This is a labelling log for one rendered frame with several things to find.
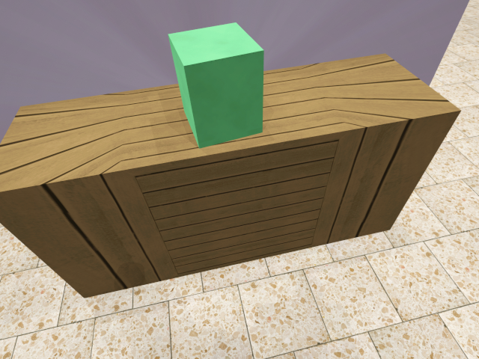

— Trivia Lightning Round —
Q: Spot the carton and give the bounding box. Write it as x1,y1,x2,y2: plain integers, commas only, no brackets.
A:
168,22,264,149

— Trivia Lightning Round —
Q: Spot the pedestal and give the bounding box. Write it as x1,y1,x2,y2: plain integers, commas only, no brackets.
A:
0,54,461,298

